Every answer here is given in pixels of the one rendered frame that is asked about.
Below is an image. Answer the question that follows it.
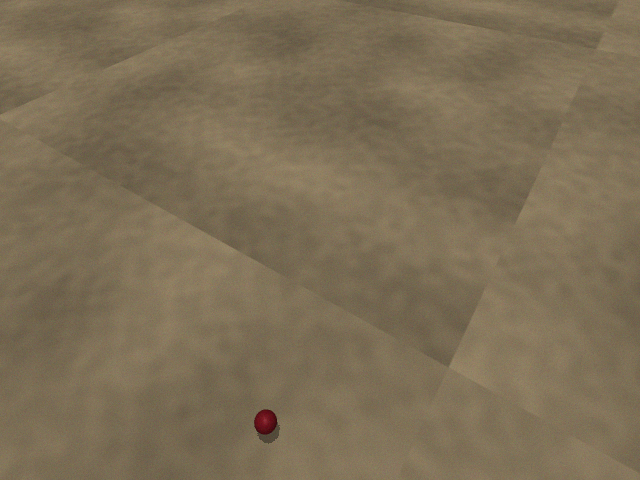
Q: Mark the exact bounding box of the ball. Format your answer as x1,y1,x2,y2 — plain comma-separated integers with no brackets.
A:
254,409,277,435

